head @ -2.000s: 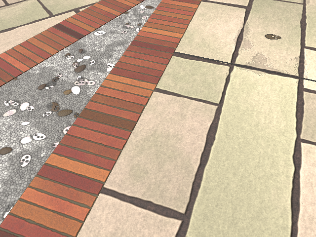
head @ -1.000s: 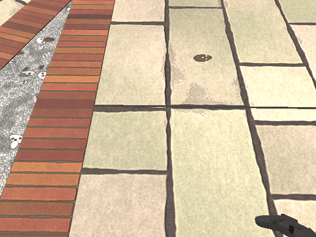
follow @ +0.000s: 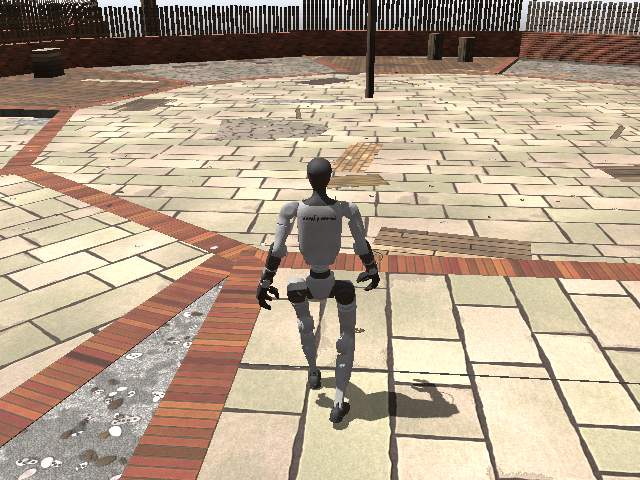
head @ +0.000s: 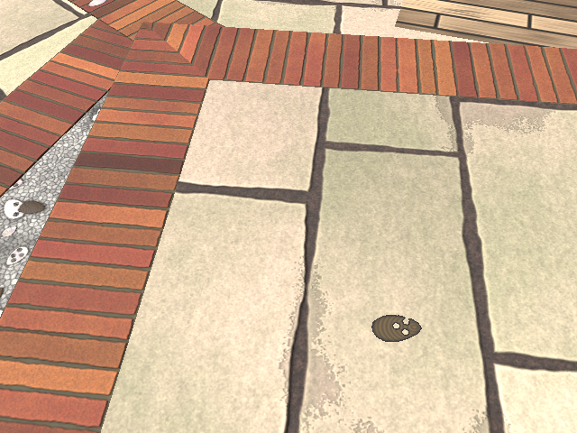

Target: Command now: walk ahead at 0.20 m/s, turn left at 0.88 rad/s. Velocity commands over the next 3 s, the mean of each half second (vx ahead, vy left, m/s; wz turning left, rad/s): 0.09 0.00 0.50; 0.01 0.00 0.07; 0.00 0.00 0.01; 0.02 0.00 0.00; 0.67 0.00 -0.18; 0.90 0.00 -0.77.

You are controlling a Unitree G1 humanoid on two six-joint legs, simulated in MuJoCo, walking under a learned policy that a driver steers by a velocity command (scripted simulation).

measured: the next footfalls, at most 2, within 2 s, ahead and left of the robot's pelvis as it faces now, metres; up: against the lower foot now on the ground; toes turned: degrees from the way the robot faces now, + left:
right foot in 0.56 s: +0.18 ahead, -0.16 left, +0.00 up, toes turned +18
left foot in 0.84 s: +0.10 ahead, +0.04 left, +0.00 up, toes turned +12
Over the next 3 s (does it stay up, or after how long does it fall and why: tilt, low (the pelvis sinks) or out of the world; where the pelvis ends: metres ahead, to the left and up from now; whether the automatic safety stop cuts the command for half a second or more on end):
stays up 0.69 0.01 0.02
